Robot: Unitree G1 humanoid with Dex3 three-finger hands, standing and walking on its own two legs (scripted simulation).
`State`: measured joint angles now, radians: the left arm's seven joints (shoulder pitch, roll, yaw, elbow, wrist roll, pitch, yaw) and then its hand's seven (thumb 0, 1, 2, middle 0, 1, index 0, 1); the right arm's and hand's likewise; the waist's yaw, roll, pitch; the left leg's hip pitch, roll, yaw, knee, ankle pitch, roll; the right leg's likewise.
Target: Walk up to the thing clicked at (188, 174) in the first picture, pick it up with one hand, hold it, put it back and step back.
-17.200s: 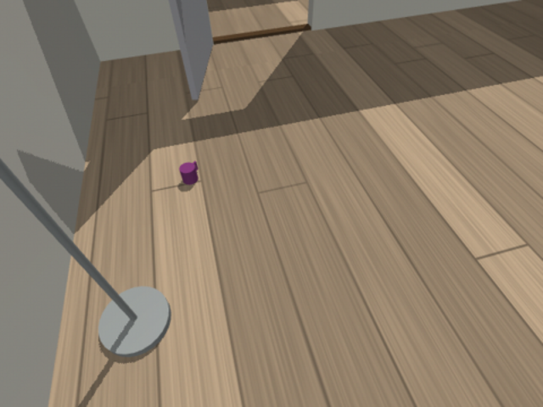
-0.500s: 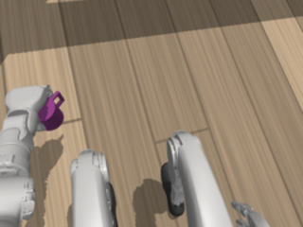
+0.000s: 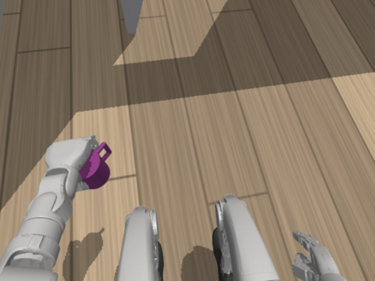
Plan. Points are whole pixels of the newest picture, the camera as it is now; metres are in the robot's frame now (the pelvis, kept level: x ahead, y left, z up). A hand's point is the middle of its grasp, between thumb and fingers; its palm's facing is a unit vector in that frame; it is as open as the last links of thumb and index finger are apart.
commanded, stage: lift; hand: left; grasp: from above
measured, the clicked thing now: (93, 163) +0.41 +0.23 -0.16
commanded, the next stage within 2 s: hold in 0.78 s
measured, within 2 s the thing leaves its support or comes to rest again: neither
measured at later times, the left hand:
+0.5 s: hand (50, 166) +0.35 +0.23 +0.05, palm faces -0.50 -0.07 -0.86, open 10.8 cm
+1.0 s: hand (30, 146) +0.35 +0.22 +0.12, palm faces -0.48 -0.07 -0.87, open 10.8 cm
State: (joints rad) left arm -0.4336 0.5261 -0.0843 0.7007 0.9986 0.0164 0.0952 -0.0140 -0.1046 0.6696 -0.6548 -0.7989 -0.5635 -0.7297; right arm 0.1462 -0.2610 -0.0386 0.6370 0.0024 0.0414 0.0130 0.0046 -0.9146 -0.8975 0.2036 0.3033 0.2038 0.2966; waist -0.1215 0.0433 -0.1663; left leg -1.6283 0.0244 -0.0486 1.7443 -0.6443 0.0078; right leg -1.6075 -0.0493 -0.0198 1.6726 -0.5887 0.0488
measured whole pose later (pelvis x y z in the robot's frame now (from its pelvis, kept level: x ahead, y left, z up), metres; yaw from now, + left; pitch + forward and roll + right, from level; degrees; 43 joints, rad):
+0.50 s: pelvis +0.03 +0.00 +0.15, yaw +0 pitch +15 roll -2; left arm -0.32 0.40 -0.18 0.85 1.01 0.03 0.15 -0.02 -0.13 0.72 -0.65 -0.81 -0.56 -0.74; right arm 0.25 -0.24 -0.03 0.74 0.02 0.01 -0.05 0.01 -0.91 -0.90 0.20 0.30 0.20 0.30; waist -0.08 0.03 -0.12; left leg -0.90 0.04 -0.01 1.11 -0.48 0.00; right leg -0.89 -0.03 -0.01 1.05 -0.42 0.04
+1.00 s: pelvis +0.06 +0.00 +0.21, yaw +0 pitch +8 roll -1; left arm -0.29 0.37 -0.21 0.84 1.01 0.03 0.14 -0.02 -0.12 0.72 -0.64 -0.82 -0.55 -0.74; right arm 0.23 -0.24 -0.05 0.73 0.03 0.04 -0.04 0.01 -0.90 -0.89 0.20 0.30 0.20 0.30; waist -0.05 0.03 -0.06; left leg -0.54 0.03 0.02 0.77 -0.37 0.00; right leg -0.55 -0.04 0.00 0.72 -0.32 0.04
